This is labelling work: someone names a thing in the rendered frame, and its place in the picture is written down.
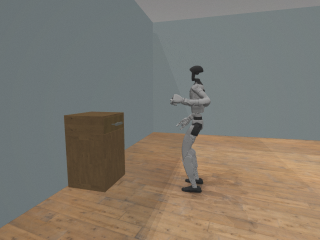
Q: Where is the left robot hand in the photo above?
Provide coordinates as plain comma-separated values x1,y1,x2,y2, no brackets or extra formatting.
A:
170,94,183,106

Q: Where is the left robot upper arm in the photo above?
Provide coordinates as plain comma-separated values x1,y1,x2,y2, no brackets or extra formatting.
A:
191,83,211,107

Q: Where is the drawer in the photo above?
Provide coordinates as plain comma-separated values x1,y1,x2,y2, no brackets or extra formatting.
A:
103,114,123,134

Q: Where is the humanoid robot head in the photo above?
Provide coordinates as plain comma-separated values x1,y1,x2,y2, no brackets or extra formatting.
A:
189,65,204,85

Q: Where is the robot left foot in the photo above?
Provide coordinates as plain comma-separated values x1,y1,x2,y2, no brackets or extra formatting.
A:
181,185,202,193

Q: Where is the right robot hand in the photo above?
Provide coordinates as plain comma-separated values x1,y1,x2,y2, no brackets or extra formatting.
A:
176,117,190,130

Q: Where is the left robot forearm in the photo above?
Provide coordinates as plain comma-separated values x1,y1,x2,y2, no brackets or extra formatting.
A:
181,98,210,107

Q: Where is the handle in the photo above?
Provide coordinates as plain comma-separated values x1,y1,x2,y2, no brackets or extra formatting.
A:
111,122,123,126

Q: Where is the right robot forearm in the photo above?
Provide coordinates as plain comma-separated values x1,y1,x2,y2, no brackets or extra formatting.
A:
187,113,196,121

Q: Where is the cabinet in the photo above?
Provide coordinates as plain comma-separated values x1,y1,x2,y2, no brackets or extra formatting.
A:
64,111,125,193

